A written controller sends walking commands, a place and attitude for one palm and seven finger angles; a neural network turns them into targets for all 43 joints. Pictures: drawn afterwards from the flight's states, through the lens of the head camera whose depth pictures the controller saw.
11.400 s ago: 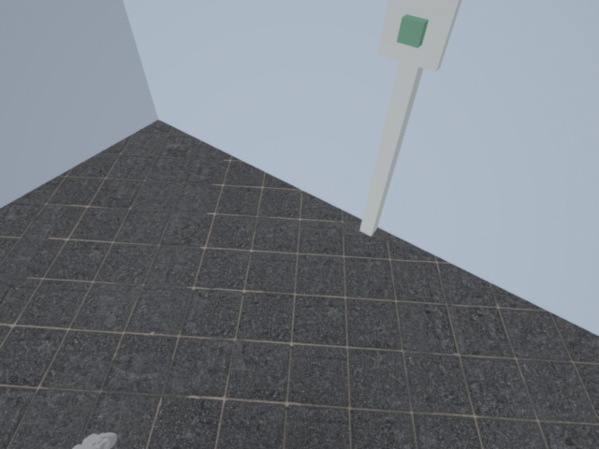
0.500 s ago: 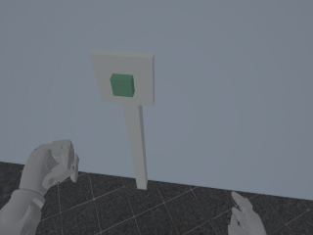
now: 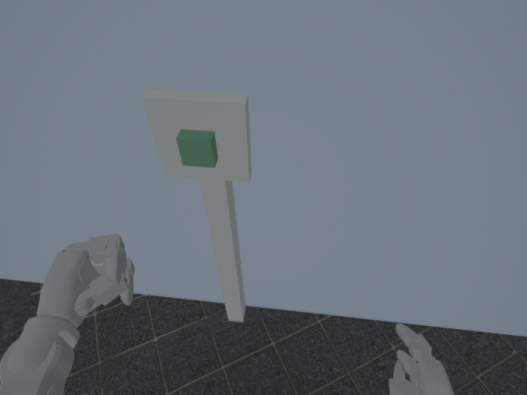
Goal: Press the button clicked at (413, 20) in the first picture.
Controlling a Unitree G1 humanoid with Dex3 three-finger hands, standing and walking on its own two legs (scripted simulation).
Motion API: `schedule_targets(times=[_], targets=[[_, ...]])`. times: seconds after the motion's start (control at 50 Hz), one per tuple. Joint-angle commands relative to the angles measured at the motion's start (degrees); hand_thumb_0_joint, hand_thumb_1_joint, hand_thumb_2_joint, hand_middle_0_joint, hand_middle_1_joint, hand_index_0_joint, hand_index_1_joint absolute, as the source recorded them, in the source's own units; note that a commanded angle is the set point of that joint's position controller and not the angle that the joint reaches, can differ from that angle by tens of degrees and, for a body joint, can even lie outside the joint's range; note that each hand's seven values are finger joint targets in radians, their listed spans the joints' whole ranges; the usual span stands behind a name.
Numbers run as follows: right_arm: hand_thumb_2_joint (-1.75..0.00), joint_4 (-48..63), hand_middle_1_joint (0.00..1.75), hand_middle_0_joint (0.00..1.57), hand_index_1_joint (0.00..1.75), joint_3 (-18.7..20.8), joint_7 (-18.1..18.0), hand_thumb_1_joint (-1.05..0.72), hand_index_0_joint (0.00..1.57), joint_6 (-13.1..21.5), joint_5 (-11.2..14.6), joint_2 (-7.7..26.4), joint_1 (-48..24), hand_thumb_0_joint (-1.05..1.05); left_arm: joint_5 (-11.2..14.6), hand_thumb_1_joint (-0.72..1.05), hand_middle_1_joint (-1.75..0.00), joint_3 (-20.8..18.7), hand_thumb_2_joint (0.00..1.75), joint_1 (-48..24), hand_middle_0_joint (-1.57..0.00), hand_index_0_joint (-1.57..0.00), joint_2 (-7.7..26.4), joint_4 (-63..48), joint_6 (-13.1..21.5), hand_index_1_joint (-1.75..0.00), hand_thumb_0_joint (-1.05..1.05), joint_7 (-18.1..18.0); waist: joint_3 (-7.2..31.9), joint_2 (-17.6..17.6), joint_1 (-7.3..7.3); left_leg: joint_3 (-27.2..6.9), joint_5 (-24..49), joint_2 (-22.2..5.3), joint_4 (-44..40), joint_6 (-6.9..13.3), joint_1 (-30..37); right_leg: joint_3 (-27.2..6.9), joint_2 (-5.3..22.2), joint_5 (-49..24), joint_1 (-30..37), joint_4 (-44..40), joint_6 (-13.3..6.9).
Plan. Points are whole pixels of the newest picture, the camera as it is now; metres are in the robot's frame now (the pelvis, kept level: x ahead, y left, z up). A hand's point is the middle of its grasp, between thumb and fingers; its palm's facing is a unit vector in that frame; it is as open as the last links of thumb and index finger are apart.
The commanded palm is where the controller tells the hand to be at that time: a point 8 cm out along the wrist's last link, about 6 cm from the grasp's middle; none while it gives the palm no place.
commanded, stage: aim a knuckle at the button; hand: left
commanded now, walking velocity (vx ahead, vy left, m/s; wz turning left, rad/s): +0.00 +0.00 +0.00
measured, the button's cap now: (198, 147) +0.50 +0.17 +0.12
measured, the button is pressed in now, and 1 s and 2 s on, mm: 0 0 0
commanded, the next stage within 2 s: press the button with the knuckle in 1.94 s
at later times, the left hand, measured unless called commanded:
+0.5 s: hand (157, 244) +0.30 +0.19 +0.10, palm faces +0.01 -1.00 -0.03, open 3.1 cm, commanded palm +0.28 +0.24 +0.11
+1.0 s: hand (190, 213) +0.37 +0.16 +0.09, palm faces +0.00 -1.00 -0.02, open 3.1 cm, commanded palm +0.35 +0.21 +0.09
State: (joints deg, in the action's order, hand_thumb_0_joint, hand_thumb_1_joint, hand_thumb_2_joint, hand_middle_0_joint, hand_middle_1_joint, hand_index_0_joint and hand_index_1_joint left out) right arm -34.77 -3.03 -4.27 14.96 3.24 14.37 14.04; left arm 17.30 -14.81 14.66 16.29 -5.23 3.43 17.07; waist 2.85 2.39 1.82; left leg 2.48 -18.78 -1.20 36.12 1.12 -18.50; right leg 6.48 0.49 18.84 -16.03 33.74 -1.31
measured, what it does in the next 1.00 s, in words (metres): stands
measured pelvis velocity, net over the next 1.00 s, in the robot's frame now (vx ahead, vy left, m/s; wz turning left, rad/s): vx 0.00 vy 0.00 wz -0.03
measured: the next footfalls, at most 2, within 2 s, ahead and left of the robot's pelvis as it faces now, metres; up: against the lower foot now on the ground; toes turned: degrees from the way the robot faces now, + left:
none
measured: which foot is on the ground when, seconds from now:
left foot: down 0.00-1.00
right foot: down 0.00-1.00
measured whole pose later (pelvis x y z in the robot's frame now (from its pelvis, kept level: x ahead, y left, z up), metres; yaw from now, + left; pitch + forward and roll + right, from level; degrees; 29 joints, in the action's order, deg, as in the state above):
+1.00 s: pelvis +0.00 +0.00 +0.00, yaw -2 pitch +5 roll +0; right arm -37.0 -1.7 -2.8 6.9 2.9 14.2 15.3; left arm 11.6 -11.2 -16.2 14.2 26.9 9.9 9.2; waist 2.5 1.4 -1.3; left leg 4.4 -18.8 -1.5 36.2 0.8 -22.5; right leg 4.5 0.3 19.4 -21.8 36.0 -1.6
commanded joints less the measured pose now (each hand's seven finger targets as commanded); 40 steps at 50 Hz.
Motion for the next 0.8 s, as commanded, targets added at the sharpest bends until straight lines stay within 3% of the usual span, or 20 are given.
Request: schedule_targets(times=[0.0, 0.06, 0.1, 0.26, 0.28, 0.38, 0.4, 0.46, 0.5, 0.54, 0.6, 0.66, 0.68, 0.74, 0.78], targets=[[-0.9, 9.3, 0.3, 0.2, 0.3, 2.8, -0.5, -0.9, 0.2, 3.4, 0.2, 6.8, -6.1, 0.0, 2.0, 0.9, -1.5, -5.2, 0.9, -8.7, -1.3, -1.3, 9.8, -11.3, 3.8, -1.5, 0.0, 0.5, 5.9, -2.0, -0.48, -3.2, 10.6, 0.8, -5.0, 0.6, 3.2, -3.4, -0.7, -11.2, 0.3, -5.4, 0.9], [-0.9, 8.7, 0.3, 0.2, 0.3, 2.8, -0.6, -0.9, 0.2, 3.5, 0.3, 6.8, -6.1, 0.0, 1.8, 0.9, -1.5, -4.5, 0.9, -11.7, -1.3, -1.3, 9.5, -11.1, 4.0, -1.5, 0.0, 0.2, 5.7, 0.3, -0.86, -3.0, 10.3, 0.9, -4.8, 0.5, 3.8, -3.4, -0.6, -10.8, -0.7, -5.3, 0.9], [-0.9, 8.1, 0.3, 0.2, 0.3, 2.8, -0.9, -0.9, 0.2, 3.4, 0.2, 6.9, -5.9, 0.0, 1.5, 0.9, -1.5, -3.2, 0.9, -16.7, -1.3, -1.3, 9.2, -10.0, 4.3, -1.5, 0.0, 0.0, 5.0, -1.1, -1.79, -3.2, 9.2, 0.9, -4.7, 0.7, 3.6, -3.9, -0.6, -9.4, -1.6, -5.6, 1.1], [-0.9, 7.5, 0.3, 0.2, 0.3, 2.9, -1.0, -0.9, 0.2, 2.9, 0.2, 6.7, -5.7, 0.0, 0.1, 0.9, -1.5, -2.2, 0.9, -22.0, -1.3, -1.3, 9.1, -3.9, 5.1, -1.5, 0.0, -0.9, 7.9, 0.3, -1.25, -3.0, 10.6, 1.1, -4.8, 0.5, 4.6, -4.0, -0.2, -11.2, -0.7, -4.7, 0.8], [-0.9, 7.3, 0.3, 0.2, 0.3, 2.9, -0.9, -0.9, 0.2, 2.7, 0.2, 6.9, -5.6, 0.0, 0.1, 0.9, -1.5, -2.0, 0.9, -22.8, -1.3, -1.3, 9.2, -2.4, 5.0, -1.5, 0.0, -1.0, 7.7, -1.9, -1.44, -2.9, 10.5, 1.0, -4.5, 0.6, 3.5, -4.5, -0.3, -11.1, -0.3, -4.9, 1.0], [-0.9, 7.2, 0.3, 0.2, 0.3, 2.9, -0.7, -0.9, 0.2, 1.3, 0.1, 6.9, -5.5, 0.0, -0.3, 0.9, -1.5, -3.3, 0.9, -26.9, -1.3, -1.3, 10.3, 2.3, 5.3, -1.5, 0.0, -2.2, 8.6, -2.8, -1.22, -2.2, 11.4, 1.1, -4.3, 0.6, 2.3, -5.2, 0.0, -12.8, 0.9, -4.6, 1.1], [-0.9, 7.2, 0.3, 0.2, 0.3, 3.0, -0.6, -0.9, 0.2, 1.0, 0.1, 6.9, -5.5, 0.0, -0.4, 0.9, -1.5, -4.6, 0.9, -27.9, -1.3, -1.3, 11.6, 3.2, 5.4, -1.5, 0.0, -2.4, 8.7, -2.7, -0.95, -2.1, 11.2, 1.1, -4.4, 0.5, 1.9, -5.5, 0.2, -12.8, 1.3, -4.6, 1.1], [-0.9, 7.1, 0.3, 0.2, 0.3, 3.0, -0.5, -0.9, 0.2, 0.5, 0.2, 6.7, -5.4, 0.0, -1.0, 0.9, -1.5, -2.7, 0.9, -32.6, -1.3, -1.3, 10.3, 4.6, 6.3, -1.5, 0.0, -2.6, 9.5, 0.2, -1.64, -1.8, 11.5, 1.3, -4.5, 0.4, 3.1, -5.2, 0.0, -13.4, 0.5, -4.1, 0.9], [-0.9, 6.9, 0.3, 0.2, 0.3, 3.3, -0.5, -0.9, 0.2, 0.1, 0.2, 7.0, -4.7, 0.0, -1.1, 0.9, -1.5, -3.2, 0.9, -33.4, -1.3, -1.3, 10.9, 6.2, 6.9, -1.5, 0.0, -2.7, 10.8, -1.9, -1.74, -1.8, 12.6, 1.1, -4.0, 0.5, 2.9, -5.5, -0.1, -15.1, 1.2, -3.8, 1.0], [-0.9, 6.8, 0.3, 0.2, 0.3, 3.4, -0.3, -0.9, 0.2, -0.1, 0.3, 6.9, -4.3, 0.0, -1.2, 0.9, -1.5, -1.6, 0.9, -35.0, -1.3, -1.3, 9.4, 7.2, 7.2, -1.5, 0.0, -2.6, 12.1, -0.1, -1.99, -1.7, 13.4, 1.2, -3.9, 0.4, 3.9, -5.2, -0.1, -16.4, 0.9, -3.4, 0.8], [-0.9, 6.0, 0.3, 0.2, 0.3, 3.5, -0.3, -0.9, 0.2, -1.1, 0.3, 7.4, -3.4, 0.0, -1.7, 0.9, -1.5, -1.4, 0.9, -38.7, -1.3, -1.3, 10.0, 11.3, 7.4, -1.5, 0.0, -3.0, 10.5, -3.0, -2.79, -1.9, 12.5, 1.1, -3.7, 0.6, 2.7, -5.4, -0.2, -15.6, -0.3, -3.6, 1.0], [-0.9, 6.2, 0.3, 0.2, 0.3, 3.7, -0.1, -0.9, 0.2, -1.8, 0.1, 7.2, -3.1, 0.0, -2.2, 0.9, -1.5, -1.2, 0.9, -40.3, -1.3, -1.3, 9.7, 11.9, 8.1, -1.5, 0.0, -3.8, 12.9, -0.4, -2.3, -1.7, 14.0, 1.2, -3.7, 0.4, 3.8, -5.2, -0.2, -17.3, 0.3, -2.8, 0.7], [-0.9, 6.1, 0.3, 0.2, 0.3, 3.7, 0.1, -0.9, 0.2, -2.1, 0.1, 7.3, -2.8, 0.0, -2.5, 0.9, -1.5, -1.0, 0.9, -41.2, -1.3, -1.3, 9.7, 12.4, 8.4, -1.5, 0.0, -4.2, 13.1, -2.1, -2.5, -1.9, 14.4, 1.0, -3.5, 0.5, 3.4, -5.2, -0.3, -17.5, 0.6, -2.6, 0.7], [-0.9, 6.1, 0.3, 0.2, 0.3, 4.0, 0.5, -0.9, 0.2, -2.6, 0.0, 7.0, -2.2, 0.0, -3.1, 0.9, -1.5, 1.1, 0.9, -42.8, -1.3, -1.3, 7.1, 11.8, 9.5, -1.5, 0.0, -5.4, 15.0, -0.5, -2.72, -1.9, 17.9, 0.8, -3.3, 0.3, 5.9, -4.6, -0.5, -21.0, 0.2, -1.6, 0.5], [-0.9, 5.5, 0.3, 0.2, 0.3, 4.1, 0.7, -0.9, 0.2, -3.4, -0.2, 7.6, -1.4, 0.0, -3.4, 0.9, -1.5, -1.0, 0.9, -42.4, -1.3, -1.3, 9.4, 15.3, 9.5, -1.5, 0.0, -6.4, 14.1, -4.0, -2.56, -2.0, 17.6, 0.5, -3.2, 0.4, 3.9, -4.6, -0.6, -20.9, 0.6, -1.6, 0.7]])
